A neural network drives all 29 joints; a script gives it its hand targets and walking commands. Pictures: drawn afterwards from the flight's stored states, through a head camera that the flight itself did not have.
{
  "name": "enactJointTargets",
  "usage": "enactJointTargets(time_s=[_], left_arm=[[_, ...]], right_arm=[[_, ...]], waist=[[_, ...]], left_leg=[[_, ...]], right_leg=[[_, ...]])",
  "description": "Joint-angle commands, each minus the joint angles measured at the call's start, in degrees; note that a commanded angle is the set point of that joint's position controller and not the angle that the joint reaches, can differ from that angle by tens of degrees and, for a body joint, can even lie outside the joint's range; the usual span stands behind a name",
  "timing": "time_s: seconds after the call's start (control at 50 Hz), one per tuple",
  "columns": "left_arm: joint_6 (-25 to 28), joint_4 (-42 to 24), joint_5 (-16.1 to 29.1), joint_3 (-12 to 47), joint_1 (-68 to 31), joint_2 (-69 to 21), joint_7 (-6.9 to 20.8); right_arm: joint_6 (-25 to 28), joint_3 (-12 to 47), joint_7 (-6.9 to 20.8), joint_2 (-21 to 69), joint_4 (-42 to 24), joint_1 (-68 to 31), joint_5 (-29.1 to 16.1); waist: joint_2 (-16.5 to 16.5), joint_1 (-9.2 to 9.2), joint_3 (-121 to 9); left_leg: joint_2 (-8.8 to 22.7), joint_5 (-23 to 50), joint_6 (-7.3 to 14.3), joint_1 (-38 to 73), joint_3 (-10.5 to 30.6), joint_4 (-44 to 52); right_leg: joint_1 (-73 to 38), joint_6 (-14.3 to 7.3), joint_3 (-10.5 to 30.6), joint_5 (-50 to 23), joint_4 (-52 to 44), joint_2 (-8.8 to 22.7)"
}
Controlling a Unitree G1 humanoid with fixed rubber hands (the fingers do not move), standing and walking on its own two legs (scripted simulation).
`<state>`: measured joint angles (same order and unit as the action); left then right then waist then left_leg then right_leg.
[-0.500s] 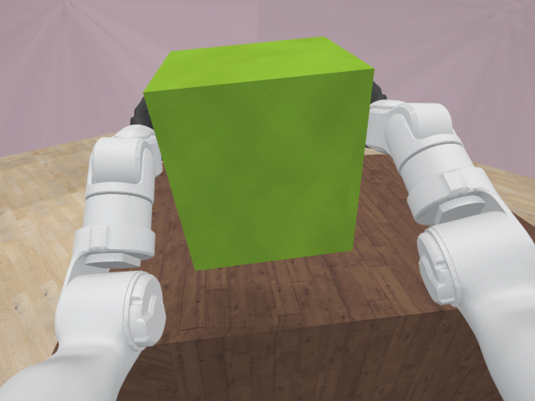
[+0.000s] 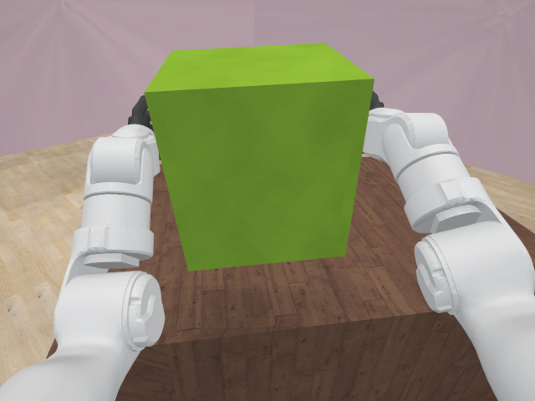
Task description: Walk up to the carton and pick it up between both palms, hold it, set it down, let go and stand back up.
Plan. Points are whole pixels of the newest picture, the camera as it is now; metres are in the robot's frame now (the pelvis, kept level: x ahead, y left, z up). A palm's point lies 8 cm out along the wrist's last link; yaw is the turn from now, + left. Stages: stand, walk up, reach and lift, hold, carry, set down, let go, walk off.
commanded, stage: hold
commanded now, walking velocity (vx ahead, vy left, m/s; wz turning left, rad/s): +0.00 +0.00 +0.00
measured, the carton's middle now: (258, 153) +0.37 +0.00 +0.30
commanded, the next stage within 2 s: none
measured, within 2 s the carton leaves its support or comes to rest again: neither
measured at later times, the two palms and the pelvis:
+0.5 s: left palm (143, 146) +0.38 +0.16 +0.31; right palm (365, 131) +0.37 -0.15 +0.33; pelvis +0.01 +0.00 +0.00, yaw +0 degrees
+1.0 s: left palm (141, 143) +0.37 +0.16 +0.31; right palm (367, 127) +0.37 -0.15 +0.34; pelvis +0.00 +0.00 +0.00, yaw +0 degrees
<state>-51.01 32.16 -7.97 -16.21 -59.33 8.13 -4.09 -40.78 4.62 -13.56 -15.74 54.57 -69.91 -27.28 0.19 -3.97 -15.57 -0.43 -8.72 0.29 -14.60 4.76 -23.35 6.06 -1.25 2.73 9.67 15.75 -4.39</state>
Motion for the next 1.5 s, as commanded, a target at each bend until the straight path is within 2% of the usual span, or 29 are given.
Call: enactJointTargets(time_s=[0.0, 0.1, 0.12, 0.22, 0.26, 0.36, 0.38, 0.44, 0.48, 0.56, 0.58, 0.64, 0.68, 0.74, 0.78, 0.8, 0.82, 0.9, 0.92, 0.98, 1.04, 1.06, 1.08, 1.1, 1.16, 1.18, 1.2, 1.32, 1.48], left_arm=[[4.9, -12.4, 11.5, 16.6, -53.8, -34.0, 9.6], [5.3, -11.4, 11.8, 16.8, -54.5, -33.8, 9.3], [5.5, -12.0, 12.2, 16.7, -54.2, -34.0, 9.2], [5.2, -13.3, 12.2, 17.7, -53.9, -34.5, 9.1], [5.2, -13.4, 12.1, 16.7, -53.2, -33.6, 9.1], [5.2, -16.0, 11.8, 16.6, -51.9, -33.5, 9.0], [5.1, -17.2, 11.9, 17.6, -51.8, -33.6, 8.9], [3.9, -18.8, 11.2, 17.8, -50.3, -33.9, 9.0], [4.0, -19.5, 12.4, 19.6, -50.3, -35.1, 9.0], [3.7, -16.9, 11.1, 18.2, -48.9, -33.4, 9.7], [3.8, -16.7, 10.9, 17.7, -49.5, -32.7, 9.8], [3.8, -17.8, 11.6, 19.2, -50.4, -34.4, 9.5], [3.6, -17.0, 10.9, 17.6, -49.6, -32.9, 9.6], [3.4, -17.7, 11.2, 18.6, -49.8, -33.9, 9.8], [3.5, -17.3, 10.8, 17.6, -50.7, -32.9, 9.9], [3.7, -16.4, 11.0, 17.5, -51.2, -32.7, 10.0], [4.1, -16.4, 10.9, 17.0, -52.1, -32.2, 10.0], [4.0, -15.0, 11.5, 17.8, -51.7, -33.4, 9.8], [3.8, -13.1, 10.8, 17.0, -51.0, -32.9, 9.7], [3.9, -13.2, 11.2, 17.5, -51.1, -33.0, 10.3], [4.0, -13.1, 10.8, 16.9, -51.8, -33.1, 10.5], [4.3, -13.0, 10.6, 15.9, -52.0, -32.5, 10.4], [4.5, -13.2, 10.8, 16.2, -52.5, -32.6, 10.3], [4.7, -13.7, 10.8, 15.8, -52.5, -32.3, 10.2], [4.8, -13.3, 10.9, 15.8, -52.8, -32.2, 9.7], [5.0, -14.9, 11.9, 17.3, -54.0, -33.2, 9.5], [5.1, -16.4, 13.3, 17.6, -54.6, -34.5, 8.8], [4.5, -13.3, 13.3, 16.2, -54.5, -33.8, 8.0], [5.0, -11.5, 12.5, 14.6, -55.8, -32.6, 8.3]], right_arm=[[2.1, 2.0, 8.1, 38.3, -20.1, -47.2, -9.4], [2.4, 1.2, 8.6, 37.6, -19.3, -48.4, -8.7], [2.8, 2.3, 8.6, 38.6, -21.3, -49.6, -9.2], [2.4, 1.7, 8.5, 37.4, -18.9, -47.0, -9.2], [2.4, 2.6, 8.6, 38.0, -20.0, -47.5, -9.9], [2.7, 4.6, 8.0, 39.3, -23.7, -47.1, -10.8], [2.5, 4.3, 7.8, 38.4, -23.6, -45.4, -11.1], [2.5, 5.8, 7.6, 38.0, -26.3, -45.7, -11.9], [2.4, 4.7, 7.5, 37.8, -27.3, -45.3, -11.2], [1.7, 4.4, 7.4, 37.6, -24.7, -44.3, -10.2], [1.6, 5.1, 7.3, 38.6, -25.2, -45.0, -10.4], [1.6, 5.2, 7.5, 38.7, -26.2, -45.8, -10.7], [1.4, 6.0, 7.2, 39.2, -26.6, -46.0, -11.3], [1.1, 5.1, 7.0, 38.8, -25.3, -44.4, -10.9], [0.9, 5.4, 7.1, 39.4, -24.4, -44.9, -10.8], [0.9, 4.8, 7.2, 39.7, -23.9, -44.8, -10.5], [1.1, 5.6, 7.4, 41.0, -24.5, -46.6, -10.8], [1.6, 4.3, 7.4, 39.5, -25.7, -48.2, -10.4], [1.0, 3.1, 7.3, 38.2, -22.3, -46.5, -9.8], [1.0, 2.5, 7.0, 37.3, -21.8, -45.3, -9.6], [0.9, 2.3, 7.5, 37.6, -20.0, -45.4, -9.5], [1.1, 3.1, 7.7, 38.7, -20.3, -46.2, -9.7], [1.1, 2.6, 7.9, 38.3, -20.0, -46.2, -9.5], [1.3, 3.9, 8.0, 39.3, -21.1, -46.8, -10.3], [1.6, 3.8, 7.9, 39.0, -22.2, -47.8, -10.5], [1.9, 3.7, 7.9, 39.1, -22.9, -48.1, -10.6], [1.8, 5.0, 8.2, 39.0, -24.0, -51.0, -11.7], [1.0, 3.0, 8.7, 38.0, -18.7, -48.1, -10.1], [0.8, 2.2, 8.7, 38.4, -16.5, -48.8, -10.1]], waist=[[-3.9, -0.76, -16.1], [-4.6, -1.03, -17.2], [-4.0, 0.07, -18.5], [-5.1, -1.61, -18.4], [-4.2, -0.33, -18.9], [-2.4, 0.34, -21.6], [-3.6, -0.62, -21.6], [-3.9, -0.14, -21.7], [-4.6, -1.63, -20.8], [-3.2, -1.03, -16.7], [-2.6, -0.14, -16.8], [-4.1, -0.68, -17.7], [-2.1, 0.25, -17.9], [-3.3, -1.55, -18.1], [-2.9, -0.20, -16.4], [-2.3, -0.79, -16.1], [-1.5, 0.78, -17.5], [-2.5, -0.16, -18.0], [-2.9, -0.83, -15.2], [-3.8, -1.96, -15.8], [-5.1, -1.39, -15.5], [-3.7, -0.28, -16.0], [-3.5, -0.85, -16.8], [-2.8, 0.29, -18.4], [-2.9, 0.43, -18.8], [-3.8, -0.11, -20.1], [-5.2, 1.17, -22.7], [-3.9, 0.72, -17.5], [-3.3, 1.08, -17.8]], left_leg=[[0.2, 7.4, -2.3, 12.4, 0.3, 2.6], [0.4, 5.8, -2.3, 11.3, 0.5, 3.1], [0.3, 6.5, -2.0, 10.9, 0.4, 2.6], [0.3, 7.6, -2.8, 12.2, 0.7, 2.7], [0.2, 8.0, -2.4, 12.2, 0.6, 2.5], [-0.3, 13.5, -2.3, 15.4, 0.6, 1.1], [-0.2, 15.1, -2.9, 16.1, 0.5, 1.0], [-0.4, 16.8, -3.2, 16.9, 0.5, 0.4], [-0.4, 15.6, -3.5, 16.4, 0.5, 0.4], [-0.2, 11.7, -2.8, 14.5, 0.3, 1.7], [-0.3, 11.6, -2.5, 14.0, 0.2, 1.7], [-0.2, 14.1, -3.1, 14.6, 0.2, 1.1], [-0.7, 14.7, -2.6, 15.1, 0.0, 0.8], [-0.5, 14.2, -3.0, 15.8, 0.2, 0.9], [-0.6, 11.7, -2.4, 13.9, 0.0, 1.6], [-0.7, 10.5, -2.1, 13.3, 0.0, 1.9], [-0.6, 9.8, -1.6, 13.0, 0.1, 2.1], [-0.4, 10.7, -2.2, 14.0, 0.2, 1.7], [-0.2, 9.6, -2.3, 13.8, 0.0, 2.1], [-0.5, 10.2, -2.8, 13.6, -0.1, 1.8], [-0.2, 8.6, -2.9, 11.9, 0.3, 2.4], [-0.3, 9.1, -2.5, 11.4, 0.1, 2.4], [-0.3, 9.4, -2.7, 12.0, 0.2, 2.5], [-0.5, 10.2, -2.3, 12.6, 0.2, 2.1], [-0.4, 10.9, -2.3, 13.4, 0.1, 1.9], [-0.3, 11.8, -2.5, 13.9, 0.3, 1.7], [0.8, 14.6, -3.0, 15.8, 0.3, 0.2], [1.2, 9.5, -2.8, 13.4, 0.3, 1.5], [0.7, 9.4, -2.7, 12.7, 0.2, 1.4]], right_leg=[[2.1, 3.2, 0.4, -8.2, -2.6, 0.7], [2.4, 2.9, 0.5, -6.8, -2.3, 0.8], [1.6, 3.1, 0.5, -7.5, -2.1, 0.8], [1.5, 2.9, 0.3, -8.6, -1.9, 0.5], [0.8, 3.2, 0.4, -9.0, -1.9, 0.5], [-0.6, 4.0, 0.0, -14.5, -1.6, 0.1], [-0.8, 3.9, 0.0, -15.9, -1.3, -0.1], [-1.7, 4.1, -0.1, -17.0, -1.4, -0.2], [-0.5, 4.0, -0.1, -16.2, -1.4, -0.1], [0.2, 3.8, 0.3, -13.7, -2.1, 0.5], [-0.1, 4.0, 0.4, -13.6, -2.2, 0.6], [-0.4, 3.8, 0.0, -15.0, -1.7, 0.1], [-1.3, 4.5, 0.3, -17.2, -1.6, 0.4], [-1.0, 4.2, 0.3, -16.8, -1.5, 0.3], [-0.3, 4.3, 0.3, -13.9, -2.0, 0.7], [0.0, 4.3, 0.6, -13.3, -2.2, 1.0], [-0.2, 4.4, 0.5, -12.1, -2.0, 0.9], [0.2, 4.0, 0.4, -12.8, -2.0, 0.5], [1.3, 3.7, 0.4, -11.4, -2.5, 0.5], [0.9, 3.9, 0.8, -13.2, -2.4, 1.0], [0.5, 3.4, 0.6, -10.5, -2.4, 0.9], [0.1, 3.6, 0.3, -10.9, -2.2, 0.7], [0.2, 3.6, 0.3, -11.0, -2.1, 0.7], [-0.5, 3.8, 0.3, -11.7, -1.9, 0.7], [0.3, 3.8, 0.3, -11.4, -2.1, 0.6], [0.0, 3.6, 0.3, -12.1, -1.7, 0.4], [0.7, 3.1, 0.6, -12.6, -0.9, -0.2], [3.1, 2.9, 1.1, -7.6, -2.3, 0.3], [2.4, 3.2, 1.3, -9.3, -2.1, 0.7]])
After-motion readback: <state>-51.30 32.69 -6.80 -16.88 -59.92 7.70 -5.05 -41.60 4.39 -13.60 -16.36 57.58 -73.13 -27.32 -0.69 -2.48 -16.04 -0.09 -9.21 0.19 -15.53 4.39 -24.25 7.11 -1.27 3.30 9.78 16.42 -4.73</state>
